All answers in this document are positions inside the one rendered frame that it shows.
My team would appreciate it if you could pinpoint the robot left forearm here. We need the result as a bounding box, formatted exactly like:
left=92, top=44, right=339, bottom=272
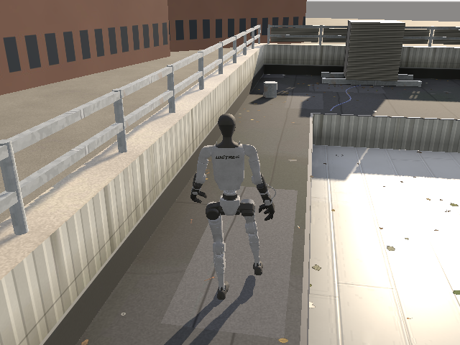
left=191, top=173, right=203, bottom=195

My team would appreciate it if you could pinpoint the right robot foot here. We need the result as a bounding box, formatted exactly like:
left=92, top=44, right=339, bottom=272
left=253, top=261, right=263, bottom=275

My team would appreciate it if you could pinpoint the humanoid robot head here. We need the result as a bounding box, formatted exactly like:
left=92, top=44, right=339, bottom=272
left=216, top=114, right=240, bottom=148

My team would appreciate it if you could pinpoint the robot right forearm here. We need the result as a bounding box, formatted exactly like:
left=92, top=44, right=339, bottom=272
left=257, top=173, right=272, bottom=206

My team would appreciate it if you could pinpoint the left robot upper arm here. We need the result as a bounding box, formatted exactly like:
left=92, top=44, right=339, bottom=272
left=195, top=145, right=213, bottom=184

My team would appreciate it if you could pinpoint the right robot upper arm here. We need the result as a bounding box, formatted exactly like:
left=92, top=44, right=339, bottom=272
left=243, top=144, right=263, bottom=185

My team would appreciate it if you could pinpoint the right robot hand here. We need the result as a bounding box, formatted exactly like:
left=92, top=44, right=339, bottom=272
left=259, top=202, right=275, bottom=221

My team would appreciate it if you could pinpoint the left robot hand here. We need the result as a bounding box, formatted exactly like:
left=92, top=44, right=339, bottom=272
left=190, top=191, right=207, bottom=203

